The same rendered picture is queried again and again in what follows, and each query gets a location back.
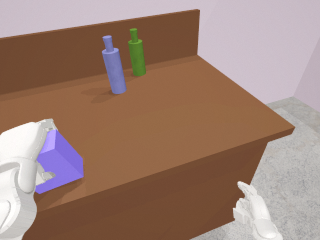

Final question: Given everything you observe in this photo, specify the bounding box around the table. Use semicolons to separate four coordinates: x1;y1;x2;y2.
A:
0;9;295;240

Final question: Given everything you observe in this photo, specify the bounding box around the left robot forearm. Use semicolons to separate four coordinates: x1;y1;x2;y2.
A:
0;157;38;240

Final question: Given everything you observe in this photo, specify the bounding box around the left robot hand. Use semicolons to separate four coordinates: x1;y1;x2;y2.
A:
0;118;58;186

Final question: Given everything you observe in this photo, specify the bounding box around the right robot hand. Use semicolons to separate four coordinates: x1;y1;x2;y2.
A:
233;181;271;227

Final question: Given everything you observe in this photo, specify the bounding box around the right robot forearm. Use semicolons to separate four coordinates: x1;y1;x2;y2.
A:
252;218;283;240

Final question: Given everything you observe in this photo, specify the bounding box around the sponge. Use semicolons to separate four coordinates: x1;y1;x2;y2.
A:
35;129;84;194

